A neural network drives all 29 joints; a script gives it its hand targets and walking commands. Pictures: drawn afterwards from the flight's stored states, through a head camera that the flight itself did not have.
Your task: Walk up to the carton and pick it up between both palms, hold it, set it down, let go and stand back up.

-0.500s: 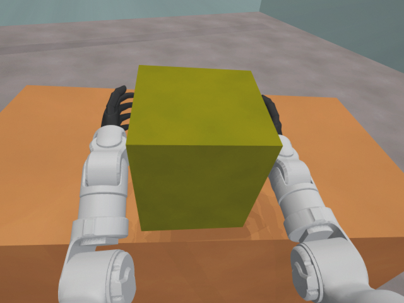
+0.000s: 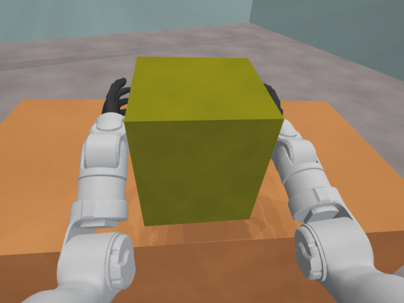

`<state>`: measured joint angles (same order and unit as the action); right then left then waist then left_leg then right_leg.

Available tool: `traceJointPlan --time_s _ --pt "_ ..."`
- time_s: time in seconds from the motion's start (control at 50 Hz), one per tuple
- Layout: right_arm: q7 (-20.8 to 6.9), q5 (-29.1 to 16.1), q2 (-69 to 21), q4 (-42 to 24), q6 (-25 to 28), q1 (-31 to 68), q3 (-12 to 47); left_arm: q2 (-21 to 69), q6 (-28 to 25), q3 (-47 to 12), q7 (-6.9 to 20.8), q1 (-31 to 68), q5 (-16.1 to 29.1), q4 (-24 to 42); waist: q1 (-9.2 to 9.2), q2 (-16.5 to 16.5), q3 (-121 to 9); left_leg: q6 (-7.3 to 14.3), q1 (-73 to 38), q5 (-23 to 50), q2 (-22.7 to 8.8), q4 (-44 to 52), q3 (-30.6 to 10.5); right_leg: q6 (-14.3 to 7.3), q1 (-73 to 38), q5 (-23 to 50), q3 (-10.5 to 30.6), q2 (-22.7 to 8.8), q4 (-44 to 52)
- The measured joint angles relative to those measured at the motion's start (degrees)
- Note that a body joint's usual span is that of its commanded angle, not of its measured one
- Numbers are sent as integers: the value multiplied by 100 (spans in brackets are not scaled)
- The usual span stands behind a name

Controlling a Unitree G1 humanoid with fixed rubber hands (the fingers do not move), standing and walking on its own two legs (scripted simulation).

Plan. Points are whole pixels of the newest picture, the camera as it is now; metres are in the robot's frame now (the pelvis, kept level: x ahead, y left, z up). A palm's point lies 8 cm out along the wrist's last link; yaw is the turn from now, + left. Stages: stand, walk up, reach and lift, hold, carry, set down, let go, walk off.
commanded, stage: reach and lift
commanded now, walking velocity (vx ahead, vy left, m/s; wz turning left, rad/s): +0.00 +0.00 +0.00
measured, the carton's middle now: (196, 142) +0.36 -0.01 +0.18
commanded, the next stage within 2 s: hold in 0.76 s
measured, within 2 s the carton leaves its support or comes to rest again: neither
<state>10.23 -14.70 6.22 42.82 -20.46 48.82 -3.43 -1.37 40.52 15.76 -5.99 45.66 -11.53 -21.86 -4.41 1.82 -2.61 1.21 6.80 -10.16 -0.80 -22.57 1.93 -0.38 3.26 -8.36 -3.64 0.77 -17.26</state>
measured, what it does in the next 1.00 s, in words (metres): stands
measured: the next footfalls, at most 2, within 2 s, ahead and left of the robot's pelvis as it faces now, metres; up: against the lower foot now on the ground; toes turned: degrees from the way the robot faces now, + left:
none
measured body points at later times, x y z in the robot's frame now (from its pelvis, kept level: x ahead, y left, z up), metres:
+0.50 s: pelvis +0.01 +0.00 +0.00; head -0.06 +0.02 +0.45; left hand +0.41 +0.15 +0.24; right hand +0.40 -0.16 +0.24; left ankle +0.03 +0.10 -0.75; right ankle +0.02 -0.11 -0.75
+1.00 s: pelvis +0.01 +0.00 +0.00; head -0.07 +0.02 +0.44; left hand +0.39 +0.15 +0.26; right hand +0.40 -0.15 +0.26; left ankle +0.03 +0.10 -0.75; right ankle +0.02 -0.11 -0.75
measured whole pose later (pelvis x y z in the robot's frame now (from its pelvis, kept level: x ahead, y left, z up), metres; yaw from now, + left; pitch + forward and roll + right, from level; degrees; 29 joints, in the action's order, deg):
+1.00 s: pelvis +0.01 +0.00 +0.00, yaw +0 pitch -6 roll -2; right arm 14.9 -23.7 9.9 39.7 -30.8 53.5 2.1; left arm -3.1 49.1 16.3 -6.3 47.1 -8.6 -17.9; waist -4.5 0.4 -6.2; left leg 0.8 6.7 -12.2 -1.5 -24.4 1.3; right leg -0.5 2.1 -9.4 -4.0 1.5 -17.0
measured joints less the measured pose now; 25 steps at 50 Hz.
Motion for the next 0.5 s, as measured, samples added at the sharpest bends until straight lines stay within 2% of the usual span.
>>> traceJointPlan --time_s 0.22,0.5 --pt "89 -144 69 152 -172 250 57 -116 33 17 -26 168 154 -236 -26 -37 -133 -20 111 3 -5 -21 -61 -12 71 5 -57 10 22" --pt "233 -466 205 29 -423 330 281 -144 211 4 -45 167 242 -125 -60 -84 -223 -37 117 -79 -32 -84 -70 -16 47 -40 -58 38 28"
